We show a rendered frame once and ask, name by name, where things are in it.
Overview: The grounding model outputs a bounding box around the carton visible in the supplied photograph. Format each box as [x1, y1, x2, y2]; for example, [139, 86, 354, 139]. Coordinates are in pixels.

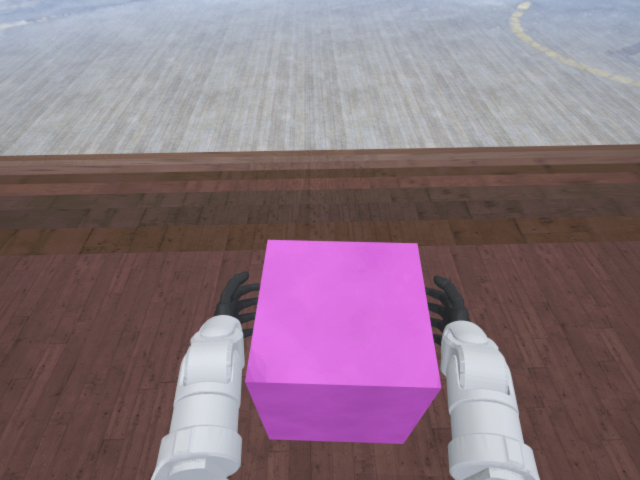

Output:
[245, 240, 442, 444]

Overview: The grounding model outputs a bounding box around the robot left forearm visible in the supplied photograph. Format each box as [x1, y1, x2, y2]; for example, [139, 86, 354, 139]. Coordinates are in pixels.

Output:
[151, 315, 245, 480]

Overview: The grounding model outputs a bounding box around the robot right forearm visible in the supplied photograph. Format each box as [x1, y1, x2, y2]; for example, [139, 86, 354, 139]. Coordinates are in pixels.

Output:
[440, 321, 540, 480]

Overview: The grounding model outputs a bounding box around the left robot hand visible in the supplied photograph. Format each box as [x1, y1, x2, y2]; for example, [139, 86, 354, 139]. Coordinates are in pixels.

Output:
[213, 271, 261, 338]

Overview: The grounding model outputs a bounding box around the right robot hand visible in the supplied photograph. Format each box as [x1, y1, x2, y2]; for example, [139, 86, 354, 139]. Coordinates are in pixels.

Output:
[425, 275, 470, 346]

